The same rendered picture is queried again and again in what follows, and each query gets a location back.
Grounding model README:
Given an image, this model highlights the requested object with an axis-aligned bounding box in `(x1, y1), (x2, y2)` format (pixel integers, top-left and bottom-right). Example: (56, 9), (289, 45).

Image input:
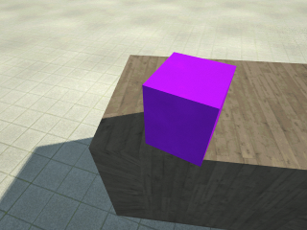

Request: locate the carton
(142, 52), (237, 167)

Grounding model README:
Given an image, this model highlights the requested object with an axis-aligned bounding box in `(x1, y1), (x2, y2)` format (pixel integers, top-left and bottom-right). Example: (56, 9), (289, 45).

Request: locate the pedestal
(89, 55), (307, 230)

